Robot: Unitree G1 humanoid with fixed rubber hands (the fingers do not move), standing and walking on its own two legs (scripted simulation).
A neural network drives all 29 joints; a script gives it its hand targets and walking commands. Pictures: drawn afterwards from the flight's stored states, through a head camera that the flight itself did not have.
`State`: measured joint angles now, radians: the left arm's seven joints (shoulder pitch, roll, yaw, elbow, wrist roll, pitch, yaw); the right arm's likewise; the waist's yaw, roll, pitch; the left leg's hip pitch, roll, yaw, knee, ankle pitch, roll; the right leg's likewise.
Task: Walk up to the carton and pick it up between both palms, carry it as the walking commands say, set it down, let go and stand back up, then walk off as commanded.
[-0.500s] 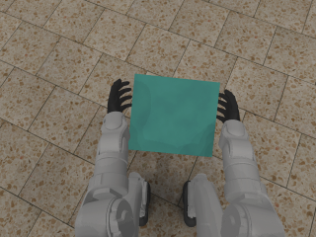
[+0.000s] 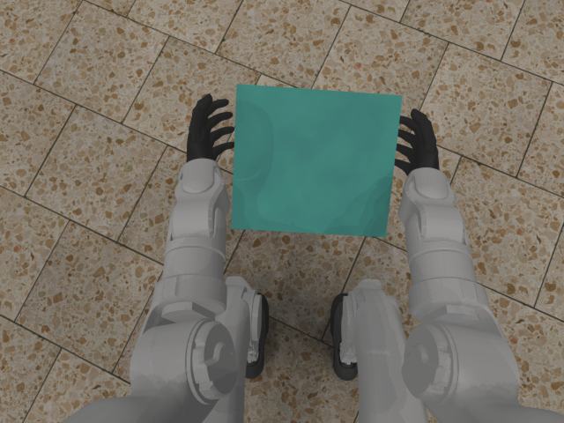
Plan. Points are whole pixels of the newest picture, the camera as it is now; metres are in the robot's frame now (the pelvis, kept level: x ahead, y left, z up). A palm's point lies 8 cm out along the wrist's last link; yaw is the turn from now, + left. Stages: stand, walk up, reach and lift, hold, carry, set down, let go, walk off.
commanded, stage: set down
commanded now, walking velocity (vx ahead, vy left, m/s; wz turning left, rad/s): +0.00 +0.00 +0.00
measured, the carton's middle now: (307, 161) +0.48 -0.01 -0.18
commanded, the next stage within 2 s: none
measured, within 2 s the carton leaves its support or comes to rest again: neither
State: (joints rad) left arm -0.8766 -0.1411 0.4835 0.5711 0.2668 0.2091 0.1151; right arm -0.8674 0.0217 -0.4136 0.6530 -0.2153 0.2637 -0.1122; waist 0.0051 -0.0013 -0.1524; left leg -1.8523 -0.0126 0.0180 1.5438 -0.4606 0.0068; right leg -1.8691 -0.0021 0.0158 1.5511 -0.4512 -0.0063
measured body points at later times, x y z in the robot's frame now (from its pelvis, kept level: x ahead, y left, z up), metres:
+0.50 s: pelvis -0.01 +0.00 -0.05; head +0.32 -0.01 +0.26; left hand +0.49 +0.13 -0.18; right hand +0.48 -0.17 -0.21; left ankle +0.09 +0.12 -0.52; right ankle +0.10 -0.12 -0.52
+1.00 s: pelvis -0.01 +0.00 -0.11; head +0.35 -0.01 +0.16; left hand +0.51 +0.14 -0.27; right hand +0.51 -0.17 -0.29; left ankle +0.09 +0.12 -0.52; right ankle +0.10 -0.12 -0.52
